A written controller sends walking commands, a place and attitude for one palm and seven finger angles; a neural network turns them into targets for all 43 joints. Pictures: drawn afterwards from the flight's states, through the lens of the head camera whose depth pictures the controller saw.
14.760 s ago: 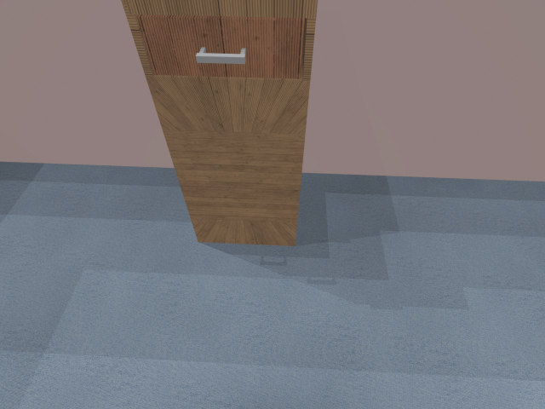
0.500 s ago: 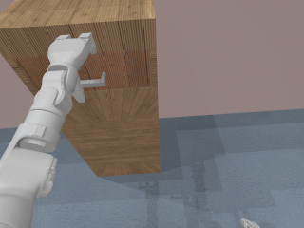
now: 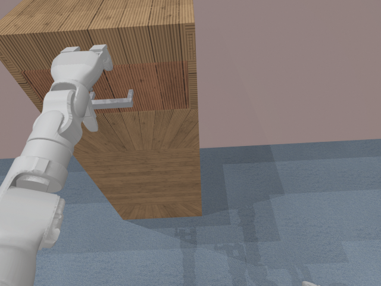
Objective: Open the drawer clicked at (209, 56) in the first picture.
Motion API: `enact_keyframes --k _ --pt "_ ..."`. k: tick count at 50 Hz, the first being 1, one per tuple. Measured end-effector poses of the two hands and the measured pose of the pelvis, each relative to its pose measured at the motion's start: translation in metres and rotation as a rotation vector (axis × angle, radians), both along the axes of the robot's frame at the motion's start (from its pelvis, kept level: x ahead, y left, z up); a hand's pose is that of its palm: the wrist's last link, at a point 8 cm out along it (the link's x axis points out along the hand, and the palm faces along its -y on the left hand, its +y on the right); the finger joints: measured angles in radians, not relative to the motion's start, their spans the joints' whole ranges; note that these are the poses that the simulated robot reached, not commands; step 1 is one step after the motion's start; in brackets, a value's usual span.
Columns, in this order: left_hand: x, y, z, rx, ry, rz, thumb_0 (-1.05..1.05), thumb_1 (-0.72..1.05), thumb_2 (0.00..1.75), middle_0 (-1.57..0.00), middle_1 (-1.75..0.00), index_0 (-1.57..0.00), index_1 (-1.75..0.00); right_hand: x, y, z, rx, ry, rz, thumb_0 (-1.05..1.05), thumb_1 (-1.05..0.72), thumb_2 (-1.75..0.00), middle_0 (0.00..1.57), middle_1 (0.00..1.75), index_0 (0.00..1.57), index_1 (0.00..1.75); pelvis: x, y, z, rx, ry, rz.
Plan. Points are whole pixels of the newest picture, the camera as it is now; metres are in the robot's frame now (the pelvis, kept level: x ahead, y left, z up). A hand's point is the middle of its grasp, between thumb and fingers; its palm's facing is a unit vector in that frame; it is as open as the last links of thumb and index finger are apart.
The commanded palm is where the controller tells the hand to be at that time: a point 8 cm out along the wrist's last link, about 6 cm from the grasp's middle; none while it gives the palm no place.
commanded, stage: move the hooked fingers above the handle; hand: left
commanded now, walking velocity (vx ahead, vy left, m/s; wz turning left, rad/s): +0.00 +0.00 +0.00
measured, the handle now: (110, 99) +0.52 +0.23 +0.10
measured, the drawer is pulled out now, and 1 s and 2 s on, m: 0.00 0.00 0.00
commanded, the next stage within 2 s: lift the fingers back up to retry in 1.82 s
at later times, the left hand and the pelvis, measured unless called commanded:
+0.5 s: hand (81, 92) +0.46 +0.25 +0.17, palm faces +0.04 +0.04 -1.00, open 13.7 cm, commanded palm +0.44 +0.24 +0.22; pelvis +0.01 +0.00 +0.00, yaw -1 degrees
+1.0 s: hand (114, 86) +0.48 +0.19 +0.17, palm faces +0.09 +0.00 -1.00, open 13.6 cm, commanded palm +0.44 +0.24 +0.22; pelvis +0.00 +0.01 +0.00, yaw -3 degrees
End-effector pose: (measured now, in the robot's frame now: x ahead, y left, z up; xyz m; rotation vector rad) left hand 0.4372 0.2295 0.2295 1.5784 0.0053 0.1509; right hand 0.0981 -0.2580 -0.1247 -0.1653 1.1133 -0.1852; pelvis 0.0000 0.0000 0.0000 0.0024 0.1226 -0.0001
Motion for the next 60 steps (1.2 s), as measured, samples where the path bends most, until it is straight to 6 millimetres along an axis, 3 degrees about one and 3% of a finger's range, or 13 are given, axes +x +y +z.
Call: enact_keyframes --k 5,10,14,22,27,30,33,38,42,45,50,56,60 --pt "0.008 -0.006 -0.012 0.013 0.132 0.042 0.0 -0.49 0.3 -0.32 -1.2 -0.31 -1.2 -0.006 -0.002 0.0 0.007 0.001 -0.03 0.01 -0.91 -0.9 0.2 0.3 0.2 0.3 0.002 0.0 0.001 0.001 0.001 -0.008" --pt "0.004 -0.038 -0.038 -0.029 0.203 -0.141 0.0 -0.49 0.3 -0.32 -1.2 -0.31 -1.2 -0.006 -0.004 0.004 -0.016 -0.009 -0.045 0.01 -0.91 -0.9 0.2 0.3 0.2 0.3 0.005 0.0 0.0 0.002 -0.007 -0.017" --pt "0.001 -0.049 -0.04 -0.051 0.116 -0.247 0.01 -0.49 0.3 -0.32 -1.2 -0.32 -1.2 -0.004 -0.004 0.006 -0.029 -0.025 -0.053 0.01 -0.91 -0.9 0.2 0.3 0.2 0.3 0.006 0.0 -0.001 0.002 -0.003 -0.03" --pt "0.005 0.007 -0.005 0.003 -0.035 -0.004 0.01 -0.49 0.3 -0.34 -1.22 -0.33 -1.21 0.001 0.004 -0.001 0.018 -0.004 -0.026 0.0 -0.91 -0.9 0.2 0.3 0.2 0.3 0.006 0.0 0.001 0.0 0.011 -0.032" --pt "-0.002 0.021 -0.014 0.012 0.117 0.115 0.0 -0.49 0.3 -0.33 -1.21 -0.34 -1.22 0.011 0.006 0.001 0.024 -0.021 -0.022 0.01 -0.91 -0.9 0.2 0.3 0.2 0.3 0.007 0.001 0.002 -0.001 0.0 -0.015" --pt "-0.006 0.007 -0.031 -0.001 0.213 0.041 0.0 -0.49 0.3 -0.33 -1.21 -0.33 -1.22 0.018 0.004 0.007 -0.004 -0.047 -0.008 0.01 -0.91 -0.9 0.2 0.3 0.21 0.3 0.006 0.002 0.001 -0.001 -0.012 0.0" --pt "-0.008 -0.022 -0.042 -0.013 0.232 -0.126 0.0 -0.49 0.3 -0.33 -1.21 -0.33 -1.21 0.024 0.002 0.013 -0.04 -0.074 0.003 0.01 -0.91 -0.9 0.2 0.3 0.21 0.3 0.005 0.004 0.0 -0.002 -0.016 0.005" --pt "-0.002 -0.054 -0.033 -0.044 0.085 -0.313 0.0 -0.49 0.3 -0.33 -1.2 -0.32 -1.2 0.024 0.002 0.016 -0.059 -0.098 -0.004 0.0 -0.91 -0.9 0.2 0.3 0.2 0.3 0.004 0.007 -0.002 -0.004 -0.004 -0.007" --pt "0.011 -0.044 -0.013 -0.05 -0.032 -0.249 0.01 -0.49 0.3 -0.38 -1.23 -0.32 -1.2 0.014 0.009 0.009 -0.025 -0.064 -0.014 0.0 -0.91 -0.9 0.2 0.3 0.2 0.3 0.002 0.009 -0.001 -0.003 0.011 -0.024" --pt "0.015 -0.044 -0.011 -0.023 -0.038 -0.176 0.01 -0.49 0.3 -0.45 -1.29 -0.32 -1.2 0.003 0.016 0.0 0.015 -0.019 -0.017 0.0 -0.91 -0.9 0.2 0.3 0.2 0.3 0.002 0.009 0.0 -0.001 0.015 -0.035" --pt "0.015 -0.044 -0.006 -0.011 0.0 -0.084 0.01 -0.49 0.3 -0.42 -1.27 -0.35 -1.25 -0.01 0.023 -0.007 0.056 0.012 -0.045 0.01 -0.91 -0.9 0.2 0.3 0.2 0.3 0.0 0.007 0.002 0.005 0.003 -0.052" --pt "0.003 -0.002 -0.016 -0.001 0.127 0.071 0.01 -0.49 0.3 -0.36 -1.23 -0.34 -1.23 -0.015 0.013 0.0 0.039 -0.019 -0.077 0.01 -0.91 -0.9 0.2 0.3 0.21 0.3 -0.002 0.001 0.003 0.007 -0.018 -0.055" --pt "-0.016 0.013 -0.029 0.016 0.187 0.036 0.01 -0.49 0.3 -0.34 -1.21 -0.33 -1.22 -0.015 -0.003 0.007 -0.016 -0.028 -0.054 0.01 -0.9 -0.9 0.2 0.3 0.21 0.3 -0.003 -0.003 0.002 0.003 -0.027 -0.029"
